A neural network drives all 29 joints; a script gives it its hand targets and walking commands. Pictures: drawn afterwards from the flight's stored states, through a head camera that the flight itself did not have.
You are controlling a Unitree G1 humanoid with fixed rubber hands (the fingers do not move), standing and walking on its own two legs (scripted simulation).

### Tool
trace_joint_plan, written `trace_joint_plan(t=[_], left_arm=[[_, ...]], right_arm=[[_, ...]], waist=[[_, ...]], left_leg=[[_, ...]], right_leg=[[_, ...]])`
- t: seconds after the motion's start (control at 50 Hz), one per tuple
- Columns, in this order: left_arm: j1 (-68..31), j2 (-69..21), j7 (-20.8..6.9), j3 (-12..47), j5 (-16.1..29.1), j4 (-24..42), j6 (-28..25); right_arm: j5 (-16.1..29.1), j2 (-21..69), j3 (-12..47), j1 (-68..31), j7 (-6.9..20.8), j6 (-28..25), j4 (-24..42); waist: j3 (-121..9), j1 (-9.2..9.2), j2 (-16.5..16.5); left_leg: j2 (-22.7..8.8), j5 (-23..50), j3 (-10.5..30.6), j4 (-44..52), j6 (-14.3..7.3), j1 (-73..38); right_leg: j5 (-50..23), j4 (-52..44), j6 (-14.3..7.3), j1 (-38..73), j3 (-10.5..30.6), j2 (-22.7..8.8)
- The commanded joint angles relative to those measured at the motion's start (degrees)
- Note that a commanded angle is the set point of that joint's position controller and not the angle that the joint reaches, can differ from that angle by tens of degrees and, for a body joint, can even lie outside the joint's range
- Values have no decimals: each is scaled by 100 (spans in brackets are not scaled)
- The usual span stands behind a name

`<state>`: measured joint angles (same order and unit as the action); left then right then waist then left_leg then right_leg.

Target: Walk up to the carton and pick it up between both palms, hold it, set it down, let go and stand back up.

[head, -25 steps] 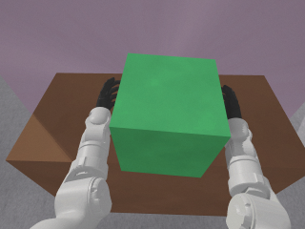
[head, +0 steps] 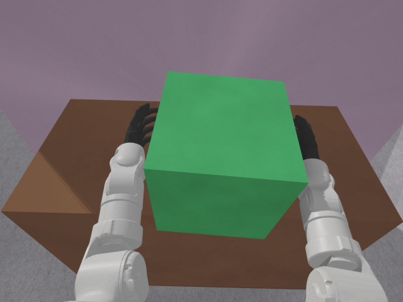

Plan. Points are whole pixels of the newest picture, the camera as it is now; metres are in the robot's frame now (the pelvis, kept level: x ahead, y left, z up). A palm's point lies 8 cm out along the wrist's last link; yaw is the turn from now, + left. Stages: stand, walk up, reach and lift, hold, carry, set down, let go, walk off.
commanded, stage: reach and lift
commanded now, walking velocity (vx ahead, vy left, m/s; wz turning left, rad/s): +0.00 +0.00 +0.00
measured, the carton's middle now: (218, 158) +0.41 -0.03 +0.07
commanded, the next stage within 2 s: hold in 1.62 s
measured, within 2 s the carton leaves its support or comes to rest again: neither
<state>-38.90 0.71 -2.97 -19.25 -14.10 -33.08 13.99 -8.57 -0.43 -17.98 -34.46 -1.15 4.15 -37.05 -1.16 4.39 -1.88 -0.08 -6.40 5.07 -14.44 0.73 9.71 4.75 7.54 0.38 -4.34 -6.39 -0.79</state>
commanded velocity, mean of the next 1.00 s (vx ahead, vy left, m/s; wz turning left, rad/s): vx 0.00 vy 0.00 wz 0.00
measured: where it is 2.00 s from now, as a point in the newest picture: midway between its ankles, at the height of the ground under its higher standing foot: outside the picture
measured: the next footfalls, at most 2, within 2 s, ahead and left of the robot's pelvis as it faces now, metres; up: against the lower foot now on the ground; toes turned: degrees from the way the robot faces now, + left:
none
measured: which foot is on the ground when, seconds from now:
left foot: down 0.00-1.00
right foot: down 0.00-1.00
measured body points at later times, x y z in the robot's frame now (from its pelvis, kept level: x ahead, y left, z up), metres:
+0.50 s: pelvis -0.01 +0.00 +0.00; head -0.02 +0.03 +0.45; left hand +0.40 +0.15 +0.17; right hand +0.37 -0.19 +0.16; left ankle +0.01 +0.12 -0.75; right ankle -0.01 -0.12 -0.75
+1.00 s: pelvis -0.02 +0.00 +0.00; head -0.04 +0.04 +0.45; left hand +0.39 +0.15 +0.20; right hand +0.37 -0.19 +0.20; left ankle +0.01 +0.12 -0.75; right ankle -0.01 -0.12 -0.75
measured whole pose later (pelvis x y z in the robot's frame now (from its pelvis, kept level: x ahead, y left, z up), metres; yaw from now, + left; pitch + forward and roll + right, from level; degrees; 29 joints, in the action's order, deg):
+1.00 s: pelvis -0.02 +0.00 +0.00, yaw -1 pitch -3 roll -1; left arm -42.3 3.6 -2.1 -15.7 -13.8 -13.2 40.7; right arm 9.4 -6.6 -7.0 -41.1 -7.1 21.9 -29.9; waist -1.4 5.6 -4.2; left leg -0.7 -6.5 3.4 -15.9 0.7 6.6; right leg 4.5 9.3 0.1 -1.9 -4.8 -0.3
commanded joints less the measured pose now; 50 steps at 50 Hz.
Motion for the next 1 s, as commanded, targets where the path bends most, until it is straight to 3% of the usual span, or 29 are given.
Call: trace_joint_plan(t=[0.0,0.18,0.4,0.54,0.6,0.68,0.72,0.78,0.88,0.94,0.98], left_arm=[[-2667,-2329,-629,1665,269,829,-65],[-2714,-2298,-613,2116,511,1494,455],[-2645,-2210,-656,2295,647,2107,1161],[-2751,-2163,-644,2299,619,2398,1561],[-2816,-2095,-658,2270,616,2416,1715],[-2722,-2162,-648,2308,601,2453,1845],[-2845,-2230,-638,2427,651,2794,1876],[-3127,-2168,-609,2531,811,2932,2030],[-3339,-2103,-592,2320,755,2683,2290],[-3244,-2155,-589,2343,754,2693,2414],[-3028,-2189,-631,2308,697,2847,2490]], right_arm=[[252,1924,1806,-3258,359,-314,1131],[743,1779,2230,-3466,172,-92,1494],[1272,1402,2386,-3495,-65,479,1816],[1516,1274,2404,-3684,-129,778,2004],[1627,1269,2454,-3817,-147,906,2080],[1749,1327,2539,-3829,-191,1011,2148],[1859,1338,2651,-3813,-228,1071,2243],[1952,1278,2659,-4162,-280,1208,2472],[1892,1196,2340,-4287,-226,1463,1953],[1983,1201,2371,-4335,-228,1549,2027],[2129,1176,2516,-4179,-286,1613,2206]], waist=[[-2588,-38,132],[-2549,-2,215],[-2166,181,197],[-2050,149,289],[-2001,135,152],[-2152,105,140],[-2314,138,243],[-2372,157,189],[-1893,172,180],[-2211,143,317],[-2320,173,268]], left_leg=[[247,1390,-324,-1,34,-436],[272,1285,-342,-59,62,-625],[296,1132,-386,-92,140,-853],[275,938,-411,-38,138,-779],[297,798,-460,-15,91,-835],[317,1090,-475,-104,78,-913],[322,1302,-490,-107,116,-1002],[319,971,-497,-80,72,-953],[264,241,-528,45,54,-675],[300,678,-519,-38,74,-831],[324,1261,-509,-140,109,-1070]], right_leg=[[-2167,480,151,1685,-36,275],[-1863,499,111,1506,-21,283],[-1449,332,50,1378,-21,338],[-1152,322,-5,1268,-15,338],[-992,301,30,1250,-23,331],[-1197,313,13,1246,14,349],[-1384,328,1,1282,20,385],[-1030,299,11,1150,-2,361],[-230,260,-24,837,-18,337],[-575,258,-20,880,31,350],[-1220,259,-1,1151,48,374]])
